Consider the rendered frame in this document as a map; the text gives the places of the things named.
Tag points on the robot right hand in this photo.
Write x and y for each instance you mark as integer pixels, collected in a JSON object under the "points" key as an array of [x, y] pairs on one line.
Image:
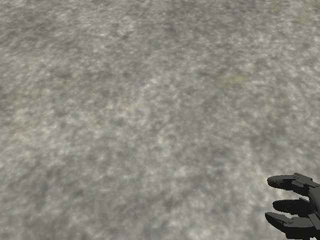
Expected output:
{"points": [[307, 225]]}

